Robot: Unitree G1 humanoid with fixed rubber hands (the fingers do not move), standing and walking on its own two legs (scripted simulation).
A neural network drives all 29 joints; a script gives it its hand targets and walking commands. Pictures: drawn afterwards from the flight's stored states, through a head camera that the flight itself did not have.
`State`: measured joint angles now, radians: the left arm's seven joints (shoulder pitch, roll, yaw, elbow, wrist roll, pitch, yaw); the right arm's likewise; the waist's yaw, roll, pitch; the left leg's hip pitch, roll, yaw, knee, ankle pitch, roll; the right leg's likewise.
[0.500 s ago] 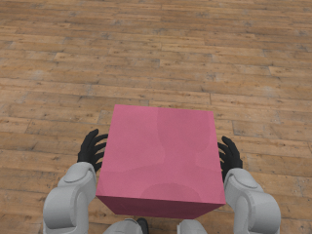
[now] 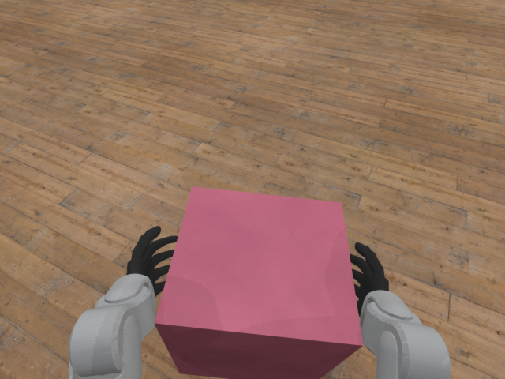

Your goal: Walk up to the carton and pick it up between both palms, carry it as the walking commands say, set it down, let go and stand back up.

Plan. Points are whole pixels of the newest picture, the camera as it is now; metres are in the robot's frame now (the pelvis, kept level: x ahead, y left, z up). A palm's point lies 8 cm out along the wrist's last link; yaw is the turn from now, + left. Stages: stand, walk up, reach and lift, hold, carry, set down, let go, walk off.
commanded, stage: carry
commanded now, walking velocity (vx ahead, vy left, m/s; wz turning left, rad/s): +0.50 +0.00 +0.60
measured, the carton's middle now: (254, 294) +0.25 +0.00 +0.00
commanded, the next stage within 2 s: none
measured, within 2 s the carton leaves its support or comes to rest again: neither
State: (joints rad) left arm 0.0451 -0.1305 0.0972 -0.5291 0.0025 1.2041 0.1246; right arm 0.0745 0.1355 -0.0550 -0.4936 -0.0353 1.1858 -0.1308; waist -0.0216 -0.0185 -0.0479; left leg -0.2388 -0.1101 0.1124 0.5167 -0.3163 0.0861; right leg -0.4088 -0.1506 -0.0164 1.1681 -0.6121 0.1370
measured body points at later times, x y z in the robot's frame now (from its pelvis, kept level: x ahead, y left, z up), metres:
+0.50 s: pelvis +0.33 +0.10 -0.02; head +0.33 +0.08 +0.43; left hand +0.51 +0.33 +0.07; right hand +0.61 +0.04 +0.04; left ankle +0.42 +0.18 -0.73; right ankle +0.16 -0.13 -0.64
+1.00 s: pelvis +0.57 +0.22 +0.01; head +0.57 +0.22 +0.46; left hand +0.70 +0.49 +0.10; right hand +0.87 +0.22 +0.09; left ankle +0.48 +0.24 -0.67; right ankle +0.67 +0.15 -0.73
